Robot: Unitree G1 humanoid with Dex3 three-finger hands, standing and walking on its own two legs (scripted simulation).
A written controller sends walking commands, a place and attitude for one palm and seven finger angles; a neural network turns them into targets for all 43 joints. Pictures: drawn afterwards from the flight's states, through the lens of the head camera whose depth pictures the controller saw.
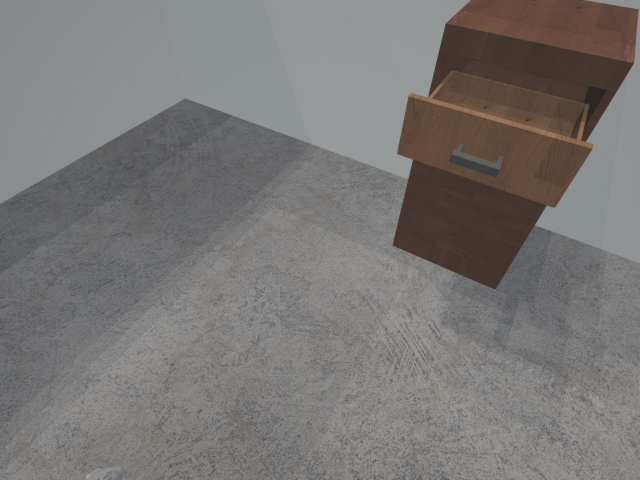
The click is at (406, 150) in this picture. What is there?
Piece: drawer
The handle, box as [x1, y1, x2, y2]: [449, 143, 503, 177]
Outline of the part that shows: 451,154 449,160 450,162 495,177 501,165 500,163 503,157 499,156 495,163 461,152 460,151 464,144 461,143 457,149 454,150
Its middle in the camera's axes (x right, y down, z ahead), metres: +0.35 -0.18 +0.87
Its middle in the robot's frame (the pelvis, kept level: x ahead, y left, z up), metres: +0.79 -0.31 -0.04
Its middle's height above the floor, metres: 0.73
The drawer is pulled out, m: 0.29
